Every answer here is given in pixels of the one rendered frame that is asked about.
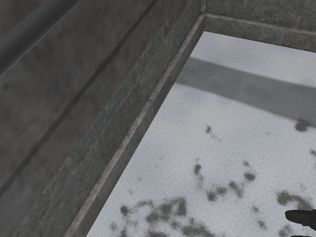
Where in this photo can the right robot hand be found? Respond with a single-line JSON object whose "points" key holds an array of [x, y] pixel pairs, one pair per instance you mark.
{"points": [[304, 217]]}

